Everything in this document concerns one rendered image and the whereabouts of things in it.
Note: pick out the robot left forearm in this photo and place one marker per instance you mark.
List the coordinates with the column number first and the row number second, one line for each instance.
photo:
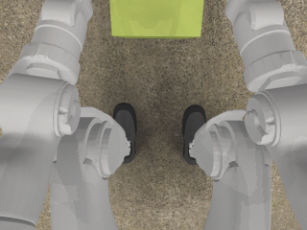
column 57, row 43

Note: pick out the robot right forearm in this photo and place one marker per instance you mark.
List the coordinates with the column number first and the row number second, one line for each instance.
column 265, row 45

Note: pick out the right robot foot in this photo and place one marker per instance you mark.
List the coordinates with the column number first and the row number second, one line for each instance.
column 193, row 118

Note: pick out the right robot upper arm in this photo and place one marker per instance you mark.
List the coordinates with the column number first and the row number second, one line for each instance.
column 277, row 118

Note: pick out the robot right thigh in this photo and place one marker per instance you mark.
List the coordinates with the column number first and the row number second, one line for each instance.
column 242, row 197

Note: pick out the left robot upper arm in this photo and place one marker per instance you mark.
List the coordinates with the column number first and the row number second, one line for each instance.
column 35, row 112

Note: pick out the carton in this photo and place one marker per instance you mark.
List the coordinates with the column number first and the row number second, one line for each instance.
column 156, row 19

